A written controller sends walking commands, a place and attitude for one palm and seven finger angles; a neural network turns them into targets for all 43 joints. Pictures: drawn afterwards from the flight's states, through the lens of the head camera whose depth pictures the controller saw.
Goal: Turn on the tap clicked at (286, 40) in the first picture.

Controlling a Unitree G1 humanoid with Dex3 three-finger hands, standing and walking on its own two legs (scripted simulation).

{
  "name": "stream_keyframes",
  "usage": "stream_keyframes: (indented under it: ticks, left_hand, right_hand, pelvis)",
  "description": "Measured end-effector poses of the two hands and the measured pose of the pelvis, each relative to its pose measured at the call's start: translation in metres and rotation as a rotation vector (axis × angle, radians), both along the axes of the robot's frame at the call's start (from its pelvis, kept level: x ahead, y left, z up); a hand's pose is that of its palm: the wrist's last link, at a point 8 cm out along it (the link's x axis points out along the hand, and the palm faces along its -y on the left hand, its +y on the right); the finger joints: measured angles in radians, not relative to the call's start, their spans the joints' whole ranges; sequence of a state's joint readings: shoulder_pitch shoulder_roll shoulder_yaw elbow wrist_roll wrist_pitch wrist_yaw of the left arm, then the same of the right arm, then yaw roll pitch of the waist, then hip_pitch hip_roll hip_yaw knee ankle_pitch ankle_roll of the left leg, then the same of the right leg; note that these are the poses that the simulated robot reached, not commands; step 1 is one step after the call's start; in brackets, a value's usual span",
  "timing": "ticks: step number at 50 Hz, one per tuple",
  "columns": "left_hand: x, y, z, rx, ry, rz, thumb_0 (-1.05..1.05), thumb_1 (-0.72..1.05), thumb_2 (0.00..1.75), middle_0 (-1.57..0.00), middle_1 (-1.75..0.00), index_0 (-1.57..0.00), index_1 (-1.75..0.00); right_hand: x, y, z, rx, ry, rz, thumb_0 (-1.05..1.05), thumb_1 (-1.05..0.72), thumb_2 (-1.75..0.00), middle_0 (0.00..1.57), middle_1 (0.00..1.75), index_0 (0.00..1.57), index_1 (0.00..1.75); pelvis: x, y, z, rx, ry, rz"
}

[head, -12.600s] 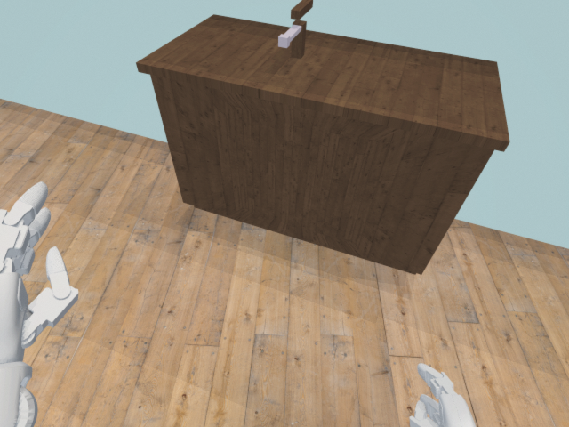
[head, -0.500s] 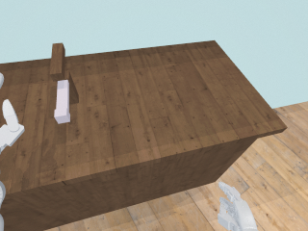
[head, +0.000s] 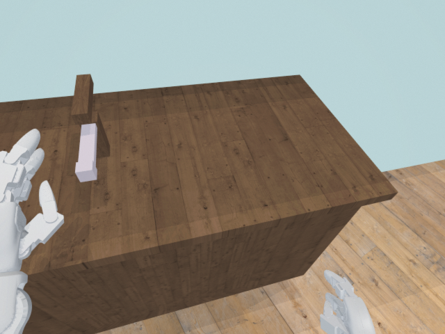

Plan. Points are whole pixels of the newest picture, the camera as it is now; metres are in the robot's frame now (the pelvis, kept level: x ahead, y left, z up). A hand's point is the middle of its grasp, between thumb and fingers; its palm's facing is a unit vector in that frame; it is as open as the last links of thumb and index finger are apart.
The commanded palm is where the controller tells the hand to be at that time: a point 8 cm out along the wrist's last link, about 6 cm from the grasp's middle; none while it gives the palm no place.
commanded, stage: look again from close up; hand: left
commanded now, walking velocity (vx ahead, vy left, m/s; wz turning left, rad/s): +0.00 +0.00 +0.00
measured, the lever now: (86, 171) +0.35 +0.29 +0.08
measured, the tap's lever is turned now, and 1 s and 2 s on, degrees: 0 0 0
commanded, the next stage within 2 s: shuffle to correct the standing spot in 0.30 s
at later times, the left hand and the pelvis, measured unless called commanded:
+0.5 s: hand (46, 212) +0.23 +0.27 +0.15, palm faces +0.38 -0.86 -0.34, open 7.5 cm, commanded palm +0.17 +0.29 +0.17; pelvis +0.01 +0.01 +0.00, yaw +1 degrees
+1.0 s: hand (80, 217) +0.23 +0.22 +0.15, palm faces +0.36 -0.86 -0.37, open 7.4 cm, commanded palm +0.17 +0.26 +0.17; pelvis +0.01 -0.02 +0.00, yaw +1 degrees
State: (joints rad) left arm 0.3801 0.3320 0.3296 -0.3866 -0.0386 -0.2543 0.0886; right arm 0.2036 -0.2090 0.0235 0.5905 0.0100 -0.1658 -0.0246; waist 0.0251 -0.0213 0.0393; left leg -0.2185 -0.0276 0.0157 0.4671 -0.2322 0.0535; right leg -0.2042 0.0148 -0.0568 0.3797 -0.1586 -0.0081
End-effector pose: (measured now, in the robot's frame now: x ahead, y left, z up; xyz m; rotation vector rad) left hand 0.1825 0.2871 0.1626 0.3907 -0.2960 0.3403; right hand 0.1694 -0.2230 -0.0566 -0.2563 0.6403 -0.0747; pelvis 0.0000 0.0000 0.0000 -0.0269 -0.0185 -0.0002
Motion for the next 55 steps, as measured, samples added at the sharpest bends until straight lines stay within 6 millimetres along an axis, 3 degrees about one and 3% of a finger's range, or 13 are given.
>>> stream_keyframes:
  ticks: [15,32,38,45,55]
  left_hand:
    - [0.005,0.012,0.005,0.021,0.028,0.009,0.01,0.89,0.90,-0.21,-0.30,-0.21,-0.30]
    - [0.010,0.015,0.005,0.012,0.019,0.007,0.02,0.89,0.90,-0.21,-0.30,-0.21,-0.30]
    - [0.012,-0.001,0.010,0.037,0.028,-0.023,0.02,0.89,0.90,-0.21,-0.30,-0.21,-0.30]
    - [0.007,-0.020,0.005,0.031,0.076,-0.014,0.01,0.89,0.90,-0.21,-0.30,-0.21,-0.30]
    - [0.004,-0.027,0.008,0.023,0.084,0.039,0.01,0.88,0.90,-0.21,-0.30,-0.21,-0.30]
  right_hand:
    - [0.018,0.015,-0.003,0.005,0.037,0.021,0.01,-0.90,-0.89,0.21,0.30,0.21,0.30]
    - [0.015,0.024,-0.004,0.024,0.058,0.013,0.01,-0.90,-0.89,0.21,0.30,0.21,0.30]
    - [0.010,0.014,-0.008,0.048,0.070,0.003,0.01,-0.90,-0.89,0.21,0.30,0.21,0.30]
    - [0.004,-0.012,-0.012,0.037,0.079,-0.022,0.01,-0.90,-0.89,0.21,0.30,0.21,0.30]
    - [0.009,-0.042,-0.015,-0.004,0.076,-0.056,0.02,-0.90,-0.90,0.20,0.30,0.21,0.30]
  pelvis:
    - [0.012,0.008,0.001,-0.001,0.005,0.009]
    - [0.008,0.009,0.001,0.009,0.008,0.002]
    - [0.006,-0.002,0.001,0.008,0.012,-0.001]
    - [0.009,-0.018,0.000,0.000,0.017,0.001]
    - [0.016,-0.025,0.000,0.000,0.018,0.019]
